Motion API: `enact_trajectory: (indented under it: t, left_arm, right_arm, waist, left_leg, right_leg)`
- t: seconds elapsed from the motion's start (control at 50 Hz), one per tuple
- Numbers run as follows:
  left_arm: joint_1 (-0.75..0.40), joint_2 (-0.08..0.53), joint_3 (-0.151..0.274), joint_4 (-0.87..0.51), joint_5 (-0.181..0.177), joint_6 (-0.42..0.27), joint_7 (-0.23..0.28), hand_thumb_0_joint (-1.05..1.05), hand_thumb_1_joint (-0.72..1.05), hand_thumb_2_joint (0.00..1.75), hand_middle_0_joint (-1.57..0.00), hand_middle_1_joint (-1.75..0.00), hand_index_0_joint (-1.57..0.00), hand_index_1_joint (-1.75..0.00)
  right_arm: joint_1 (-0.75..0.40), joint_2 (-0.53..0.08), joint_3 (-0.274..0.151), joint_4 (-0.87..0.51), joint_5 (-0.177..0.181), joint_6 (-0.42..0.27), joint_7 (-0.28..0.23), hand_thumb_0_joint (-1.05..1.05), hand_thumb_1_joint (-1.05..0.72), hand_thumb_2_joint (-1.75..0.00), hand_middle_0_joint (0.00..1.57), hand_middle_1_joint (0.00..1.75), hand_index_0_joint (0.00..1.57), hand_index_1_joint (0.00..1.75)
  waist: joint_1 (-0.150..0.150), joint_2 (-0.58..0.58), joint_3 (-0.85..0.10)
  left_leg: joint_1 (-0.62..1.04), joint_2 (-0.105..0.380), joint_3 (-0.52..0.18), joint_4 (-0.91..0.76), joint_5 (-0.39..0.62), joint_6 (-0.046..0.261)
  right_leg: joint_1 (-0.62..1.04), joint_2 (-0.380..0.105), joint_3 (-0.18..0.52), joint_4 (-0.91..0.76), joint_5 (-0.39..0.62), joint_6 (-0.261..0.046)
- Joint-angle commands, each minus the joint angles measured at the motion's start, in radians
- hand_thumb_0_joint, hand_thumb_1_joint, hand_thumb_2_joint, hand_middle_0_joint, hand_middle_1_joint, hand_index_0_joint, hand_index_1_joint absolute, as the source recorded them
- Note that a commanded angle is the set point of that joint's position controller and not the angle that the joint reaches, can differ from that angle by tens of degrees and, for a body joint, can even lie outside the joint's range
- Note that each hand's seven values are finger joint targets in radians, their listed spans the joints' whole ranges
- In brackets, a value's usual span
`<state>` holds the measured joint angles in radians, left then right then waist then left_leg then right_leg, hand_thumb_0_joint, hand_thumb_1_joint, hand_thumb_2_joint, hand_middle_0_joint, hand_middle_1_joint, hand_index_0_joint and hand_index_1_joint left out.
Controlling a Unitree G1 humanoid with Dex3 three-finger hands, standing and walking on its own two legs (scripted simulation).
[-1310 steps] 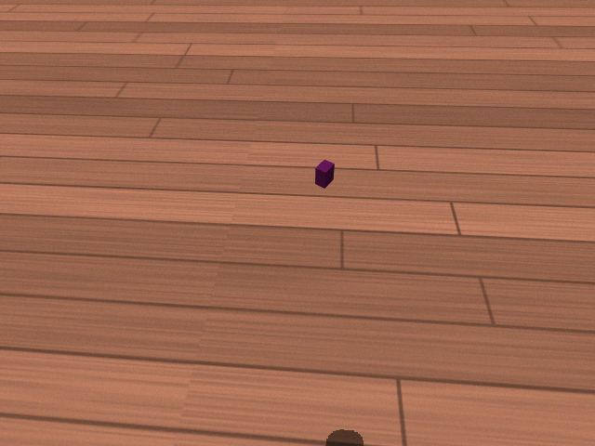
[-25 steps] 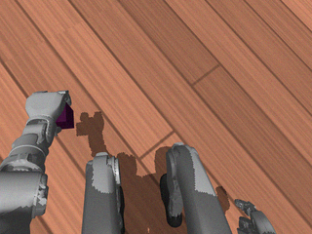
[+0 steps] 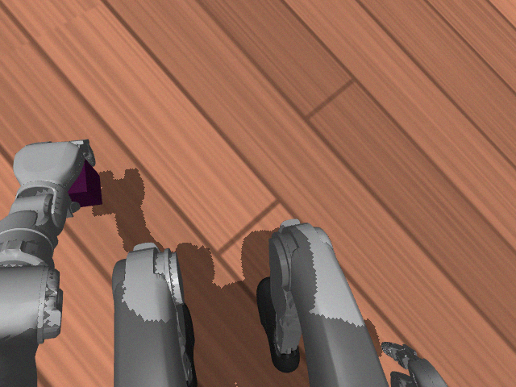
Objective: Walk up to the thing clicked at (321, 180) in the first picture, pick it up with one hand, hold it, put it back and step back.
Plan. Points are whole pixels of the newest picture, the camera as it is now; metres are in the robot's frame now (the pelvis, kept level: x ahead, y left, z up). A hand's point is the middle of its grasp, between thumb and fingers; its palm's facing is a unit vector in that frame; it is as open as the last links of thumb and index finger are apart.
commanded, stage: crouch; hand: left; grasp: from above
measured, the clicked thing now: (69, 185) +0.45 +0.27 -0.20
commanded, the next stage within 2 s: lower in 0.10 s
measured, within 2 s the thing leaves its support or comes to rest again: rests again in 1.30 s
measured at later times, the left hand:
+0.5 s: hand (76, 190) +0.44 +0.26 -0.22, palm faces -0.47 -0.04 -0.88, open 9.7 cm
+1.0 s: hand (84, 194) +0.44 +0.27 -0.26, palm faces -0.48 -0.07 -0.87, open 9.7 cm
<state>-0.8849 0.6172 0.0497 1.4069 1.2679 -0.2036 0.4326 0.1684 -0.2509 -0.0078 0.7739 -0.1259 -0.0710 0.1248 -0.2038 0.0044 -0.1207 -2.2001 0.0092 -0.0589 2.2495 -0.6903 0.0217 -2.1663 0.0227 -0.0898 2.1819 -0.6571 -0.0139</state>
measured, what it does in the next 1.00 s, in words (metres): lowers itself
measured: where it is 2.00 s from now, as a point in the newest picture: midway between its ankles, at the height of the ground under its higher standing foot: (232, 353)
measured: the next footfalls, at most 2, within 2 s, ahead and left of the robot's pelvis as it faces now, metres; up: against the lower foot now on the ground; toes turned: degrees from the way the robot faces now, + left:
none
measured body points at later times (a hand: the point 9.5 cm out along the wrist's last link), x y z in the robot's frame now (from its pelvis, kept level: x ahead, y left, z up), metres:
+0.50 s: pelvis +0.00 +0.00 -0.03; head +0.24 +0.06 +0.34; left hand +0.46 +0.26 -0.17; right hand +0.05 -0.28 -0.14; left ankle +0.08 +0.11 -0.34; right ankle +0.10 -0.11 -0.34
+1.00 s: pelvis +0.00 +0.00 -0.06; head +0.25 +0.07 +0.31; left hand +0.46 +0.27 -0.21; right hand +0.04 -0.28 -0.16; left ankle +0.08 +0.11 -0.34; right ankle +0.10 -0.11 -0.34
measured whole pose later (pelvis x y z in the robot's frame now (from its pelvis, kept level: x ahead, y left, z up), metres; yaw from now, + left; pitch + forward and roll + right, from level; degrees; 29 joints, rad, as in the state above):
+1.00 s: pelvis +0.00 +0.00 -0.06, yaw -3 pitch +33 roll -8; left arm -0.94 0.76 0.12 1.58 1.31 -0.25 0.52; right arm 0.15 -0.28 0.09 0.76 -0.19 -0.12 0.17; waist -0.28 -0.04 -0.01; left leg -2.34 0.01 -0.11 2.47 -0.71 0.02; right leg -2.29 0.02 -0.15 2.36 -0.65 -0.02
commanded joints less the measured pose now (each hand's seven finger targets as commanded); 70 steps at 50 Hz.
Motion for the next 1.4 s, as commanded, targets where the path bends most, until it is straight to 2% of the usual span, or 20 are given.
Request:
enact_trajectory:
  t: [0.0, 0.16, 0.26, 0.42, 0.46, 0.5, 0.54, 0.58, 0.68, 0.72, 0.88, 0.94, 0.98, 1.0, 1.1, 1.12, 1.22, 1.24, 1.36, 1.38]
  left_arm:
    - [-0.361, 0.248, 0.034, -0.153, -0.014, -0.001, 0.043, 0.0, 0.43, 1.02, -0.84, -0.89, -0.84, -0.89]
    - [-0.352, 0.252, 0.029, -0.114, -0.021, 0.007, 0.043, 0.0, 0.44, 1.01, -0.86, -0.86, -0.85, -0.87]
    - [-0.333, 0.228, 0.007, -0.074, -0.023, 0.003, 0.037, 0.0, 0.42, 1.04, -0.89, -0.82, -0.87, -0.84]
    - [-0.377, 0.3, 0.052, -0.113, -0.005, -0.033, 0.067, 0.0, 0.42, 1.03, -0.88, -0.83, -0.86, -0.85]
    - [-0.322, 0.255, 0.031, -0.051, 0.003, -0.026, 0.074, 0.0, 0.43, 1.01, -0.88, -0.84, -0.86, -0.85]
    - [-0.368, 0.304, 0.061, -0.09, 0.006, -0.032, 0.093, 0.0, 0.44, 1.03, -0.87, -0.85, -0.86, -0.87]
    - [-0.335, 0.274, 0.046, -0.026, 0.015, -0.021, 0.101, 0.0, 0.45, 1.02, -0.88, -0.86, -0.87, -0.87]
    - [-0.367, 0.329, 0.084, -0.081, 0.017, -0.024, 0.113, 0.0, 0.45, 1.04, -0.89, -0.85, -0.87, -0.87]
    - [-0.353, 0.299, 0.055, -0.025, 0.005, -0.011, 0.119, 0.0, 0.46, 1.04, -0.88, -0.88, -0.86, -0.89]
    - [-0.343, 0.342, 0.083, -0.032, 0.012, -0.013, 0.118, 0.0, 0.43, 1.02, -0.86, -0.81, -0.85, -0.82]
    - [-0.333, 0.367, 0.107, 0.05, 0.019, -0.04, 0.124, 0.0, 0.42, 0.98, -0.84, -0.81, -0.83, -0.82]
    - [-0.359, 0.34, 0.072, 0.054, 0.023, -0.056, 0.133, 0.0, 0.42, 0.99, -0.84, -0.81, -0.83, -0.82]
    - [-0.352, 0.407, 0.114, 0.063, 0.033, -0.064, 0.15, 0.0, 0.45, 0.97, -0.84, -0.84, -0.84, -0.83]
    - [-0.358, 0.381, 0.092, 0.067, 0.041, -0.064, 0.152, 0.0, 0.43, 0.98, -0.84, -0.81, -0.84, -0.82]
    - [-0.324, 0.426, 0.138, 0.052, 0.056, -0.066, 0.191, 0.0, 0.46, 0.99, -0.86, -0.81, -0.85, -0.82]
    - [-0.352, 0.395, 0.101, 0.086, 0.06, -0.063, 0.188, 0.0, 0.48, 0.98, -0.87, -0.83, -0.87, -0.83]
    - [-0.307, 0.452, 0.156, 0.09, 0.053, -0.048, 0.211, 0.0, 0.5, 0.98, -0.87, -0.85, -0.87, -0.84]
    - [-0.323, 0.438, 0.142, 0.109, 0.059, -0.043, 0.206, 0.0, 0.5, 0.99, -0.88, -0.84, -0.88, -0.84]
    - [-0.308, 0.457, 0.165, 0.122, 0.041, -0.042, 0.206, 0.0, 0.5, 0.98, -0.88, -0.84, -0.88, -0.84]
    - [-0.303, 0.422, 0.135, 0.124, 0.035, -0.045, 0.201, 0.0, 0.5, 0.97, -0.87, -0.83, -0.87, -0.83]
  right_arm:
    - [0.203, -0.23, -0.065, -0.01, 0.001, -0.014, -0.016, 0.0, -0.91, -0.91, 0.2, 0.3, 0.2, 0.3]
    - [0.194, -0.241, -0.057, -0.015, 0.003, -0.018, -0.014, 0.0, -0.92, -0.91, 0.2, 0.3, 0.2, 0.3]
    - [0.201, -0.24, -0.047, -0.009, 0.002, -0.017, -0.012, 0.0, -0.91, -0.91, 0.2, 0.3, 0.2, 0.3]
    - [0.201, -0.255, -0.029, -0.007, -0.017, -0.026, -0.001, 0.0, -0.91, -0.9, 0.2, 0.3, 0.2, 0.3]
    - [0.195, -0.255, -0.026, -0.012, -0.017, -0.026, 0.001, 0.0, -0.91, -0.9, 0.2, 0.3, 0.2, 0.3]
    - [0.189, -0.265, -0.024, -0.009, -0.023, -0.026, 0.002, 0.0, -0.91, -0.9, 0.2, 0.3, 0.2, 0.3]
    - [0.181, -0.266, -0.022, -0.014, -0.028, -0.029, 0.006, 0.0, -0.91, -0.9, 0.2, 0.3, 0.2, 0.3]
    - [0.203, -0.274, -0.022, -0.008, -0.035, -0.031, 0.008, 0.0, -0.91, -0.9, 0.2, 0.3, 0.2, 0.3]
    - [0.181, -0.274, -0.01, -0.013, -0.038, -0.034, 0.013, 0.0, -0.91, -0.9, 0.2, 0.3, 0.2, 0.3]
    - [0.189, -0.28, -0.007, -0.017, -0.041, -0.037, 0.015, 0.0, -0.9, -0.9, 0.2, 0.3, 0.2, 0.3]
    - [0.191, -0.289, 0.013, -0.016, -0.055, -0.045, 0.023, 0.0, -0.9, -0.9, 0.2, 0.3, 0.2, 0.3]
    - [0.175, -0.29, 0.021, -0.022, -0.062, -0.055, 0.028, 0.0, -0.9, -0.9, 0.2, 0.3, 0.2, 0.3]
    - [0.184, -0.299, 0.027, -0.009, -0.067, -0.061, 0.033, 0.0, -0.9, -0.9, 0.2, 0.3, 0.2, 0.3]
    - [0.181, -0.298, 0.029, -0.014, -0.074, -0.067, 0.039, 0.0, -0.9, -0.9, 0.2, 0.3, 0.2, 0.3]
    - [0.176, -0.311, 0.032, -0.008, -0.085, -0.077, 0.049, 0.0, -0.89, -0.9, 0.2, 0.3, 0.2, 0.3]
    - [0.163, -0.31, 0.035, -0.013, -0.09, -0.085, 0.057, 0.0, -0.9, -0.9, 0.2, 0.3, 0.2, 0.3]
    - [0.18, -0.327, 0.04, -0.008, -0.102, -0.099, 0.077, 0.0, -0.9, -0.9, 0.2, 0.3, 0.2, 0.3]
    - [0.181, -0.325, 0.047, -0.008, -0.105, -0.103, 0.085, 0.0, -0.9, -0.9, 0.2, 0.3, 0.2, 0.3]
    - [0.184, -0.328, 0.06, -0.009, -0.111, -0.107, 0.101, 0.0, -0.9, -0.9, 0.2, 0.3, 0.2, 0.3]
    - [0.163, -0.343, 0.045, -0.018, -0.106, -0.109, 0.101, 0.0, -0.9, -0.9, 0.2, 0.3, 0.2, 0.3]
  waist:
    - [0.001, 0.232, -0.669]
    - [0.005, 0.233, -0.655]
    - [-0.017, 0.191, -0.609]
    - [-0.025, 0.241, -0.645]
    - [-0.027, 0.254, -0.623]
    - [-0.021, 0.29, -0.65]
    - [-0.036, 0.284, -0.606]
    - [-0.038, 0.298, -0.633]
    - [-0.048, 0.286, -0.6]
    - [-0.043, 0.264, -0.603]
    - [-0.075, 0.247, -0.547]
    - [-0.091, 0.27, -0.539]
    - [-0.088, 0.282, -0.533]
    - [-0.1, 0.287, -0.523]
    - [-0.086, 0.349, -0.541]
    - [-0.109, 0.343, -0.512]
    - [-0.099, 0.359, -0.532]
    - [-0.119, 0.344, -0.503]
    - [-0.118, 0.349, -0.497]
    - [-0.113, 0.353, -0.49]
  left_leg:
    - [0.495, -0.028, 0.028, -0.232, 0.144, 0.01]
    - [0.471, -0.026, 0.026, -0.209, 0.15, 0.011]
    - [0.421, -0.027, 0.033, -0.171, 0.165, 0.016]
    - [0.416, -0.027, 0.032, -0.117, 0.204, 0.012]
    - [0.433, -0.026, 0.026, -0.121, 0.199, 0.006]
    - [0.442, -0.025, 0.021, -0.115, 0.196, 0.004]
    - [0.424, -0.025, 0.02, -0.11, 0.178, 0.005]
    - [0.432, -0.024, 0.021, -0.095, 0.206, 0.006]
    - [0.373, -0.024, 0.02, -0.084, 0.156, 0.011]
    - [0.356, -0.023, 0.023, -0.065, 0.183, 0.014]
    - [0.301, -0.022, 0.008, -0.039, 0.154, 0.013]
    - [0.317, -0.019, 0.005, -0.022, 0.152, 0.01]
    - [0.321, -0.019, 0.0, -0.015, 0.158, 0.007]
    - [0.327, -0.017, 0.004, 0.002, 0.166, 0.008]
    - [0.366, -0.015, -0.009, -0.016, 0.184, -0.002]
    - [0.36, -0.011, -0.012, -0.001, 0.165, -0.002]
    - [0.364, -0.011, -0.012, 0.011, 0.217, -0.001]
    - [0.346, -0.009, -0.012, 0.028, 0.217, 0.001]
    - [0.317, -0.009, -0.026, 0.013, 0.193, 0.002]
    - [0.33, -0.007, -0.03, 0.007, 0.181, -0.002]
  right_leg:
    - [0.326, 0.023, -0.017, -0.222, 0.16, -0.034]
    - [0.295, 0.022, -0.023, -0.19, 0.167, -0.034]
    - [0.301, 0.027, -0.026, -0.185, 0.188, -0.028]
    - [0.308, 0.031, -0.04, -0.13, 0.228, -0.026]
    - [0.274, 0.029, -0.048, -0.116, 0.216, -0.029]
    - [0.26, 0.03, -0.053, -0.101, 0.213, -0.032]
    - [0.235, 0.029, -0.058, -0.093, 0.196, -0.031]
    - [0.258, 0.028, -0.062, -0.086, 0.226, -0.028]
    - [0.24, 0.033, -0.063, -0.086, 0.183, -0.028]
    - [0.269, 0.032, -0.064, -0.079, 0.212, -0.024]
    - [0.257, 0.038, -0.08, -0.059, 0.187, -0.024]
    - [0.235, 0.044, -0.085, -0.046, 0.188, -0.024]
    - [0.231, 0.044, -0.092, -0.034, 0.191, -0.024]
    - [0.23, 0.045, -0.091, -0.031, 0.205, -0.023]
    - [0.211, 0.045, -0.112, -0.008, 0.211, -0.024]
    - [0.183, 0.046, -0.116, 0.0, 0.201, -0.026]
    - [0.233, 0.046, -0.12, 0.002, 0.255, -0.018]
    - [0.219, 0.045, -0.122, 0.008, 0.257, -0.018]
    - [0.231, 0.048, -0.131, 0.006, 0.238, -0.019]
    - [0.206, 0.049, -0.132, 0.007, 0.221, -0.024]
